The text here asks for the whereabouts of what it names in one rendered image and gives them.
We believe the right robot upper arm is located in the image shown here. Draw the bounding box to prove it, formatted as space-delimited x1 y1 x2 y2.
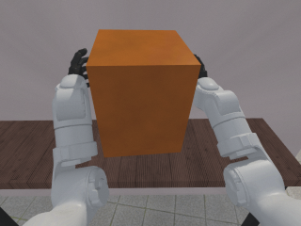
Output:
223 156 301 226

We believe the right robot hand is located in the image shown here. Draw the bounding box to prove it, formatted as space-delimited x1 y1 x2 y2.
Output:
194 54 208 79

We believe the left robot upper arm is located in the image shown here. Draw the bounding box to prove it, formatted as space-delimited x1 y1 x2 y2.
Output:
23 166 110 226

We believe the robot right forearm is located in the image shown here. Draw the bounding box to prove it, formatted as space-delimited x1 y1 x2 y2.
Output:
193 77 285 191

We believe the table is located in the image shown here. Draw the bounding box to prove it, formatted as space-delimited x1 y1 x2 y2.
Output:
0 118 301 226

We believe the carton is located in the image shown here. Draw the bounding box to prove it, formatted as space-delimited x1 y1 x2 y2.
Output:
86 29 201 158

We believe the robot left forearm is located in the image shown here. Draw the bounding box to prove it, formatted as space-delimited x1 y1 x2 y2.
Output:
51 74 98 205

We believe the left robot hand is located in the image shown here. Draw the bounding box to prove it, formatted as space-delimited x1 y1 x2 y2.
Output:
68 48 90 88

